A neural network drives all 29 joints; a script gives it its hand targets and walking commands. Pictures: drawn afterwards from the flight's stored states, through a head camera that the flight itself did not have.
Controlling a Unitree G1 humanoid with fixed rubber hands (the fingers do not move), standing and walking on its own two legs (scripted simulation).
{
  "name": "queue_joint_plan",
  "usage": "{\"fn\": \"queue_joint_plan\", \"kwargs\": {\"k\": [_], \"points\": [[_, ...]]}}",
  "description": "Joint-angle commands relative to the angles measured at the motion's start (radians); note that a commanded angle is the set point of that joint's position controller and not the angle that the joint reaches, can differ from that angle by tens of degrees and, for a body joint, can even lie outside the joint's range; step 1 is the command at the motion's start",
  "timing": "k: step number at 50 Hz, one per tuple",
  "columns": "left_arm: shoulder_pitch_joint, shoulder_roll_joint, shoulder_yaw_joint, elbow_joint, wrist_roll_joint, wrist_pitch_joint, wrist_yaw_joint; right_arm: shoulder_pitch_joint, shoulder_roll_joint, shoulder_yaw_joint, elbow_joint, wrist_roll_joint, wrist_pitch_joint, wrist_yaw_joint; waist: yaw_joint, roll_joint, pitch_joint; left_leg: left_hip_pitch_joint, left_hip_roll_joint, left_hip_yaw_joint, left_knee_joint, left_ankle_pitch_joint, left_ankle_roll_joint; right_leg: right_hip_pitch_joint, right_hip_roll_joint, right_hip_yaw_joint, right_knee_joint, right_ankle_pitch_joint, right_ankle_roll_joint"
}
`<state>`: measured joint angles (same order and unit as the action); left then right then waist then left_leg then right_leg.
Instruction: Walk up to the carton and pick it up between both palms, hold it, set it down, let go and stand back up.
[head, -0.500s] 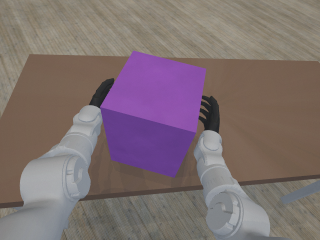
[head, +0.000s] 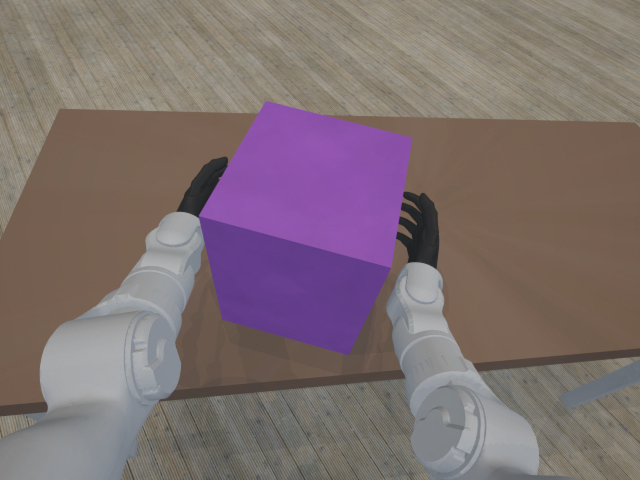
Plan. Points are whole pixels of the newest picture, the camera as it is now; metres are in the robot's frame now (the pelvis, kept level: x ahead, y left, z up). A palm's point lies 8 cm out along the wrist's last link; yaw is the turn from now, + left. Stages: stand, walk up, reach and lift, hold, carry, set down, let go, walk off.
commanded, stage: reach and lift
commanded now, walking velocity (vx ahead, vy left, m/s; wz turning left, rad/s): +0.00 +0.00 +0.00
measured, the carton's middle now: (309, 236) +0.45 -0.04 +0.03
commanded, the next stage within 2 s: none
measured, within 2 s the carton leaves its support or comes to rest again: leaves its support in 0.76 s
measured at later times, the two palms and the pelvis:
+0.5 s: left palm (201, 225) +0.44 +0.10 +0.07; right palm (432, 270) +0.36 -0.19 +0.06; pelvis -0.02 +0.00 +0.00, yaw +0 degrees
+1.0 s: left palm (206, 239) +0.42 +0.09 +0.08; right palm (447, 261) +0.35 -0.19 +0.09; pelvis -0.02 +0.00 +0.00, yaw +0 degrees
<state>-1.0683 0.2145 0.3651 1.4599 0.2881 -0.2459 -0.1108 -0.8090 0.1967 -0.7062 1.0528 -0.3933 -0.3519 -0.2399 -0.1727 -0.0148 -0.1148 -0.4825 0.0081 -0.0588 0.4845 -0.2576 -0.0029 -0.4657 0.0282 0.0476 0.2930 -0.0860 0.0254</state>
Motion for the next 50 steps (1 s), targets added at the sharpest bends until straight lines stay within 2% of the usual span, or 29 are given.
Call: {"fn": "queue_joint_plan", "kwargs": {"k": [1,4,5,9,10,11,12,15,16,18,19,20,22,28,31,32,33,35,36,37,38,39,40,42,44,45,46,49,50], "points": [[-0.503,-0.603,-0.097,-0.124,0.083,-0.083,-0.074,-0.473,0.534,0.378,0.062,-0.070,-0.069,0.171,0.055,0.173,-0.554,0.275,-0.002,0.124,-0.046,0.590,-0.107,0.437,-0.013,-0.133,0.071,0.497,-0.030],[-0.513,-0.617,-0.118,-0.145,0.071,-0.091,-0.062,-0.457,0.527,0.398,0.075,-0.062,-0.079,0.177,0.074,0.181,-0.581,0.298,-0.002,0.134,-0.046,0.598,-0.107,0.431,-0.008,-0.133,0.059,0.468,-0.036],[-0.503,-0.618,-0.120,-0.138,0.068,-0.092,-0.060,-0.449,0.522,0.401,0.075,-0.068,-0.077,0.178,0.069,0.166,-0.573,0.297,0.003,0.130,-0.049,0.612,-0.106,0.437,-0.007,-0.135,0.059,0.490,-0.037],[-0.483,-0.640,-0.162,-0.173,0.056,-0.084,-0.050,-0.424,0.485,0.405,0.087,-0.059,-0.083,0.181,0.071,0.200,-0.550,0.371,0.019,0.118,-0.044,0.667,-0.123,0.369,0.008,-0.149,0.036,0.399,-0.049],[-0.467,-0.637,-0.162,-0.173,0.060,-0.084,-0.047,-0.429,0.488,0.410,0.078,-0.060,-0.085,0.183,0.087,0.189,-0.577,0.385,0.020,0.122,-0.034,0.684,-0.121,0.362,0.009,-0.149,0.033,0.400,-0.047],[-0.506,-0.640,-0.167,-0.182,0.057,-0.090,-0.047,-0.431,0.490,0.414,0.082,-0.061,-0.085,0.186,0.079,0.186,-0.575,0.380,0.021,0.122,-0.040,0.664,-0.117,0.364,0.008,-0.148,0.034,0.383,-0.049],[-0.526,-0.626,-0.149,-0.167,0.056,-0.092,-0.047,-0.467,0.482,0.409,0.065,-0.061,-0.086,0.184,0.090,0.179,-0.580,0.345,0.010,0.135,-0.051,0.611,-0.109,0.380,0.002,-0.148,0.029,0.391,-0.054],[-0.502,-0.638,-0.167,-0.168,0.039,-0.079,-0.039,-0.438,0.463,0.420,0.076,-0.051,-0.068,0.192,0.093,0.165,-0.556,0.358,0.015,0.132,-0.064,0.573,-0.104,0.375,0.007,-0.148,0.022,0.337,-0.056],[-0.517,-0.626,-0.164,-0.164,0.041,-0.080,-0.037,-0.463,0.471,0.420,0.056,-0.054,-0.068,0.193,0.099,0.168,-0.567,0.336,0.014,0.138,-0.069,0.541,-0.096,0.380,0.002,-0.147,0.022,0.329,-0.058],[-0.551,-0.626,-0.176,-0.161,0.033,-0.075,-0.032,-0.488,0.456,0.410,0.039,-0.058,-0.059,0.199,0.090,0.183,-0.557,0.324,0.017,0.132,-0.077,0.500,-0.096,0.363,0.001,-0.150,0.022,0.290,-0.058],[-0.552,-0.627,-0.177,-0.161,0.024,-0.076,-0.030,-0.488,0.462,0.420,0.036,-0.054,-0.050,0.204,0.105,0.166,-0.563,0.299,0.010,0.144,-0.089,0.444,-0.086,0.385,-0.002,-0.139,0.023,0.274,-0.060],[-0.533,-0.640,-0.194,-0.165,0.017,-0.079,-0.024,-0.487,0.458,0.433,0.037,-0.055,-0.054,0.210,0.104,0.171,-0.586,0.318,0.017,0.137,-0.090,0.472,-0.089,0.378,0.003,-0.146,0.026,0.280,-0.060],[-0.534,-0.626,-0.186,-0.165,0.012,-0.078,-0.019,-0.468,0.460,0.436,0.055,-0.045,-0.034,0.216,0.105,0.169,-0.575,0.312,0.013,0.142,-0.096,0.446,-0.082,0.379,-0.001,-0.141,0.026,0.268,-0.058],[-0.553,-0.647,-0.214,-0.167,-0.023,-0.084,-0.004,-0.541,0.469,0.501,-0.028,-0.011,-0.019,0.230,0.119,0.159,-0.628,0.269,0.004,0.146,-0.109,0.390,-0.068,0.419,-0.001,-0.130,0.043,0.274,-0.057],[-0.548,-0.682,-0.273,-0.207,-0.065,-0.089,0.005,-0.535,0.489,0.551,-0.045,0.019,-0.006,0.240,0.109,0.170,-0.661,0.288,0.007,0.137,-0.108,0.413,-0.070,0.429,0.001,-0.130,0.047,0.275,-0.057],[-0.522,-0.687,-0.290,-0.200,-0.070,-0.083,0.015,-0.542,0.479,0.565,-0.047,0.035,-0.004,0.242,0.107,0.186,-0.663,0.322,0.013,0.117,-0.095,0.475,-0.084,0.401,0.008,-0.132,0.051,0.287,-0.057],[-0.534,-0.693,-0.289,-0.184,-0.076,-0.080,0.015,-0.537,0.478,0.571,-0.034,0.045,0.007,0.243,0.107,0.184,-0.651,0.326,0.008,0.124,-0.093,0.468,-0.081,0.401,0.010,-0.131,0.041,0.274,-0.060],[-0.604,-0.716,-0.327,-0.235,-0.118,-0.104,0.021,-0.593,0.505,0.609,-0.086,0.064,0.005,0.243,0.098,0.182,-0.719,0.299,0.004,0.120,-0.087,0.466,-0.082,0.401,0.011,-0.125,0.056,0.297,-0.061],[-0.582,-0.731,-0.334,-0.226,-0.124,-0.106,0.024,-0.601,0.515,0.639,-0.102,0.082,0.010,0.248,0.116,0.173,-0.742,0.294,0.002,0.124,-0.085,0.458,-0.078,0.412,0.011,-0.118,0.055,0.304,-0.063],[-0.533,-0.742,-0.359,-0.275,-0.140,-0.101,0.032,-0.570,0.528,0.682,-0.106,0.113,0.026,0.247,0.125,0.182,-0.746,0.300,-0.001,0.119,-0.084,0.485,-0.074,0.445,0.013,-0.112,0.062,0.333,-0.059],[-0.538,-0.744,-0.357,-0.256,-0.138,-0.100,0.034,-0.589,0.521,0.679,-0.111,0.125,0.029,0.245,0.113,0.179,-0.727,0.300,-0.002,0.114,-0.089,0.463,-0.072,0.433,0.013,-0.112,0.058,0.315,-0.058],[-0.533,-0.754,-0.368,-0.271,-0.152,-0.094,0.039,-0.571,0.523,0.700,-0.093,0.141,0.047,0.249,0.121,0.178,-0.706,0.303,-0.001,0.110,-0.088,0.458,-0.072,0.442,0.015,-0.111,0.060,0.295,-0.057],[-0.572,-0.767,-0.404,-0.309,-0.169,-0.094,0.040,-0.589,0.525,0.714,-0.106,0.155,0.052,0.247,0.110,0.191,-0.710,0.317,0.002,0.102,-0.087,0.471,-0.080,0.411,0.019,-0.111,0.058,0.280,-0.059],[-0.574,-0.791,-0.426,-0.336,-0.193,-0.087,0.052,-0.582,0.529,0.760,-0.129,0.203,0.079,0.246,0.109,0.189,-0.696,0.340,-0.003,0.090,-0.079,0.495,-0.081,0.410,0.021,-0.105,0.061,0.289,-0.056],[-0.619,-0.811,-0.449,-0.367,-0.210,-0.084,0.055,-0.624,0.557,0.807,-0.177,0.240,0.100,0.244,0.109,0.198,-0.712,0.326,-0.011,0.092,-0.085,0.451,-0.073,0.414,0.019,-0.096,0.057,0.265,-0.059],[-0.652,-0.824,-0.477,-0.428,-0.234,-0.086,0.061,-0.633,0.567,0.829,-0.207,0.260,0.110,0.240,0.102,0.197,-0.746,0.316,-0.015,0.087,-0.083,0.436,-0.072,0.422,0.020,-0.090,0.064,0.269,-0.059],[-0.620,-0.838,-0.492,-0.434,-0.244,-0.077,0.066,-0.627,0.560,0.838,-0.201,0.283,0.126,0.241,0.103,0.206,-0.728,0.324,-0.015,0.080,-0.080,0.422,-0.075,0.411,0.021,-0.091,0.059,0.241,-0.061],[-0.676,-0.847,-0.504,-0.520,-0.258,-0.051,0.075,-0.657,0.580,0.892,-0.249,0.332,0.169,0.238,0.118,0.205,-0.706,0.319,-0.017,0.072,-0.086,0.396,-0.065,0.410,0.023,-0.082,0.061,0.204,-0.056],[-0.672,-0.855,-0.514,-0.541,-0.267,-0.039,0.079,-0.640,0.575,0.903,-0.252,0.348,0.187,0.234,0.106,0.217,-0.724,0.331,-0.017,0.062,-0.083,0.397,-0.065,0.397,0.026,-0.082,0.065,0.195,-0.056]]}}
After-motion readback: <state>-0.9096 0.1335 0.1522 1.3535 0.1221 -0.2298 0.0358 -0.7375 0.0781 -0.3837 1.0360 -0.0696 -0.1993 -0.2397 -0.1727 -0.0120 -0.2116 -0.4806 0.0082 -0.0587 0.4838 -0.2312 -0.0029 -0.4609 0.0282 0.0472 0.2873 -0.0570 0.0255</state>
